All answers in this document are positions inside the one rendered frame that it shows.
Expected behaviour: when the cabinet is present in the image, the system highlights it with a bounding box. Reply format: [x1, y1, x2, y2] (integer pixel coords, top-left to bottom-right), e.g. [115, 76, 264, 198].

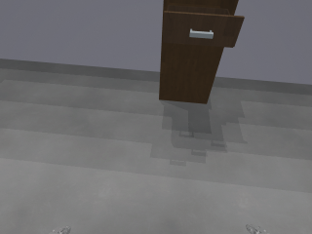
[159, 0, 239, 104]

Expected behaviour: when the drawer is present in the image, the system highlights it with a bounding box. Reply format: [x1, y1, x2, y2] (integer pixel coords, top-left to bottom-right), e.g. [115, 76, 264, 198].
[162, 5, 245, 48]

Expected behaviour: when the handle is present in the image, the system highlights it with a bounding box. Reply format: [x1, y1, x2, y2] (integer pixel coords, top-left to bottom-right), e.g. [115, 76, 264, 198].
[189, 28, 214, 39]

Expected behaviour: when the right robot hand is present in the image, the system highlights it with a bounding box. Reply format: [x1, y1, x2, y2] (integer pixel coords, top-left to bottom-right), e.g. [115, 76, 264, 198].
[246, 224, 270, 234]

